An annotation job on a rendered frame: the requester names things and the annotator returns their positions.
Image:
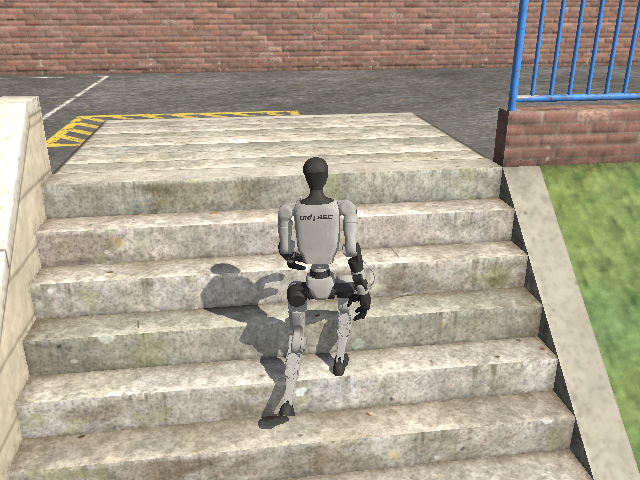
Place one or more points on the left robot forearm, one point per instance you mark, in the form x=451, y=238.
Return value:
x=288, y=257

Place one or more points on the left robot upper arm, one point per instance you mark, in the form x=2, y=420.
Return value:
x=285, y=213

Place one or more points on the robot left hand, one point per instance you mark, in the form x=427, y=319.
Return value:
x=293, y=265

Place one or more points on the right robot forearm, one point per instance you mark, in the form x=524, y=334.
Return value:
x=357, y=272

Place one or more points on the robot left foot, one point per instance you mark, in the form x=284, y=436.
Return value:
x=287, y=410

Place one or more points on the robot left thigh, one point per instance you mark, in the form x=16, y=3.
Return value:
x=297, y=305

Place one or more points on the right robot upper arm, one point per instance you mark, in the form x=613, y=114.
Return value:
x=350, y=227

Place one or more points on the robot right hand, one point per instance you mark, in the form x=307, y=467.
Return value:
x=365, y=301

